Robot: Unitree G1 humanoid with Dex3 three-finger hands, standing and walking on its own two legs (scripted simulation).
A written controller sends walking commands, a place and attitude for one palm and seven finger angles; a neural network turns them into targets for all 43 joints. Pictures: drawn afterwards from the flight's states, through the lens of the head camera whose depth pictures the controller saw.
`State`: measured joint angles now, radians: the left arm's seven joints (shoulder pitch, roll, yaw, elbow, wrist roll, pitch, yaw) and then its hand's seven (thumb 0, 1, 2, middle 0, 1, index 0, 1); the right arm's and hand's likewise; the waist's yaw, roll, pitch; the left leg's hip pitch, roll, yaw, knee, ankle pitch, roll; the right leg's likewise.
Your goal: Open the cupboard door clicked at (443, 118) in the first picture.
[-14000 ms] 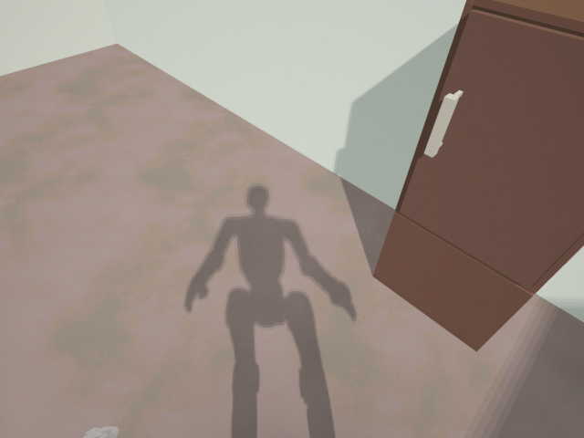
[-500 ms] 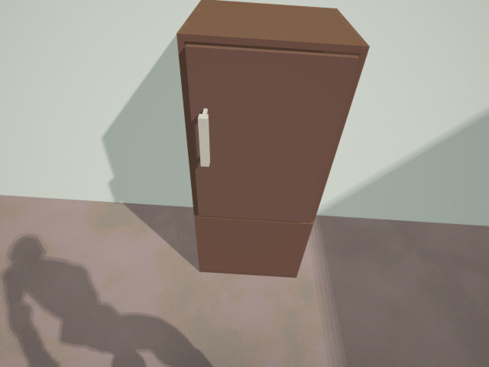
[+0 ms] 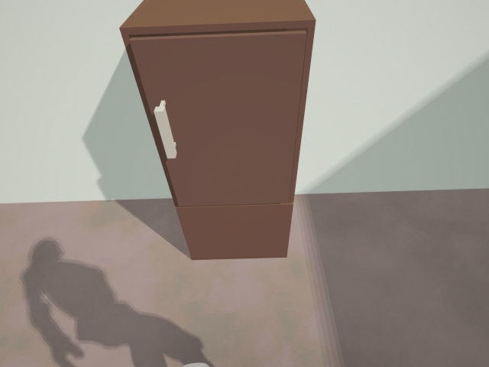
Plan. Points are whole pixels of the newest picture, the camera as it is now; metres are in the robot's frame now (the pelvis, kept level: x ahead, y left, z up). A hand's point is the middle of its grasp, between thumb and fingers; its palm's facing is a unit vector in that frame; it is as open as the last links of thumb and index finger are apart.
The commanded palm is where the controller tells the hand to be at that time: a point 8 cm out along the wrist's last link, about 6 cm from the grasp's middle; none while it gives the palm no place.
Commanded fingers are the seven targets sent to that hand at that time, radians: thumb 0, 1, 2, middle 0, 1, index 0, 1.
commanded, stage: shuffle to correct the standing spot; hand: left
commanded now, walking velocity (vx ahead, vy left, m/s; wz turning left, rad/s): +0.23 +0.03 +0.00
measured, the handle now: (167, 129) +0.71 +0.26 +0.00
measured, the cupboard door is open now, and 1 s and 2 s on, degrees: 0 0 0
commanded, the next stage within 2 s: come to a stop and stand still in 0.60 s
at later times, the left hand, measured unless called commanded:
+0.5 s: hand out of the picture +0.04 +0.19 -0.19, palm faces +0.07 -0.99 -0.13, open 7.4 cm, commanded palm none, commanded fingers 0.00 0.90 0.90 -0.20 -0.30 -0.20 -0.30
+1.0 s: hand (178, 305) +0.29 +0.18 -0.17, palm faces +0.01 -0.98 -0.18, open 7.3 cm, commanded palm none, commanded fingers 0.00 0.90 0.90 -0.20 -0.30 -0.20 -0.30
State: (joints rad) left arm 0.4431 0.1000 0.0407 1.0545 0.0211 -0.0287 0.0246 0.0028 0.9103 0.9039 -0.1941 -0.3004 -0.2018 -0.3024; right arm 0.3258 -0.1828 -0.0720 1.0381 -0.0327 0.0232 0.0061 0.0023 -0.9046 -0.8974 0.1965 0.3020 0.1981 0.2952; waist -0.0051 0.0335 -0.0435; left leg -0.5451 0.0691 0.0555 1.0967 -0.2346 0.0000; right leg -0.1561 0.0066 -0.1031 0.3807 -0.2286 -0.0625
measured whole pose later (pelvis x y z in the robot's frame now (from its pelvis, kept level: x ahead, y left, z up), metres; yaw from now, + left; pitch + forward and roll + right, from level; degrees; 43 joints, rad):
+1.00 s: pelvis +0.20 +0.02 -0.01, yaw +2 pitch -1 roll +0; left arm 0.14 0.11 0.02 0.99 0.02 0.00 0.04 0.00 0.91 0.90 -0.20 -0.30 -0.20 -0.30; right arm 0.34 -0.12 -0.03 1.11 -0.01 0.03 -0.02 0.00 -0.91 -0.90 0.20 0.30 0.20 0.30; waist -0.05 0.02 0.06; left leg -0.21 0.02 0.10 0.57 -0.36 -0.02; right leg -0.29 -0.05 -0.12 0.55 -0.24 -0.02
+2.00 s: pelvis +0.09 +0.04 -0.01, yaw +0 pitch -1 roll +0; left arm 0.36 0.10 0.01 1.11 0.02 0.02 0.04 0.00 0.91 0.90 -0.20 -0.30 -0.20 -0.30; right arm 0.37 -0.11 -0.02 1.16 -0.02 0.04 -0.02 0.00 -0.91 -0.90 0.20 0.30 0.20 0.30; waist -0.02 -0.01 0.01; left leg -0.29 0.00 0.13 0.38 -0.10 0.05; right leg -0.16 0.00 -0.06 0.45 -0.28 -0.02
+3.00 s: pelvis +0.15 +0.02 -0.01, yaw -2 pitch +0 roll +1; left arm 0.32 0.11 0.00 1.11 0.02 -0.01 0.05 0.00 0.91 0.90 -0.20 -0.30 -0.20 -0.30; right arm 0.27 -0.13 0.00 1.16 -0.01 0.00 -0.04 0.01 -0.92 -0.90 0.20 0.30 0.20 0.30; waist -0.01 -0.01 0.03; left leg -0.22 0.02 0.14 0.41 -0.18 0.02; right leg -0.07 0.02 -0.04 0.40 -0.33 -0.05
